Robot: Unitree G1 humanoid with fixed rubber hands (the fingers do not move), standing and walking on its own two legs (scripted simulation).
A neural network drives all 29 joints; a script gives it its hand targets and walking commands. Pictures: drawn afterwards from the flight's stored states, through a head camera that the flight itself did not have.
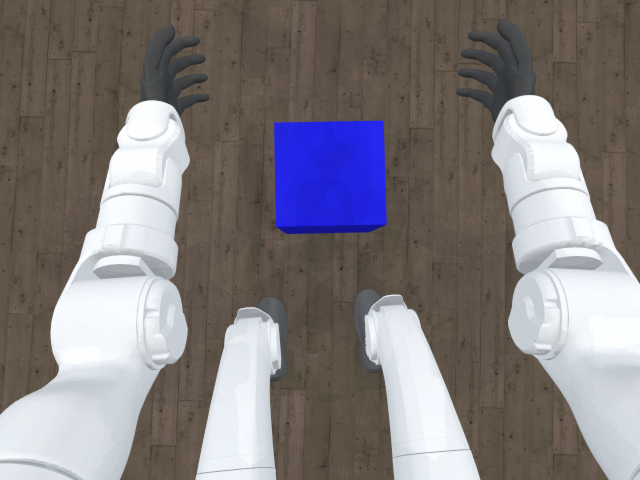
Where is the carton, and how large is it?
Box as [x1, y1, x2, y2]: [274, 121, 386, 233]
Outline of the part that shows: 383,121 274,123 276,226 286,233 370,231 386,224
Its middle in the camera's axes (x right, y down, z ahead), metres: +0.02 -0.12 +0.86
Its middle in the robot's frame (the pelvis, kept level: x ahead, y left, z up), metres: +0.49 -0.04 -0.51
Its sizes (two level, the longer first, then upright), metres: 0.210 0.200 0.250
